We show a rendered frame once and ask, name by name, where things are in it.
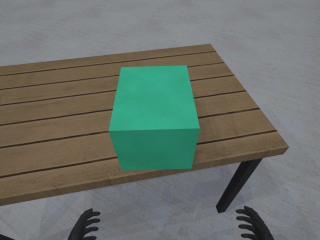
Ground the right robot hand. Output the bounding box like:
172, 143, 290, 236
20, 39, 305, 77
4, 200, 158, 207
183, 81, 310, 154
236, 206, 274, 240

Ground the table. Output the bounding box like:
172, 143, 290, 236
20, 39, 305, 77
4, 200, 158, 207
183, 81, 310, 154
0, 44, 289, 240

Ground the left robot hand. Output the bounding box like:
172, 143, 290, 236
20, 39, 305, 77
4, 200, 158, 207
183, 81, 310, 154
67, 208, 101, 240

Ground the carton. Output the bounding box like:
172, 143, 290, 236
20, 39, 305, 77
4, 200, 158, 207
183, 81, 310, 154
108, 65, 200, 171

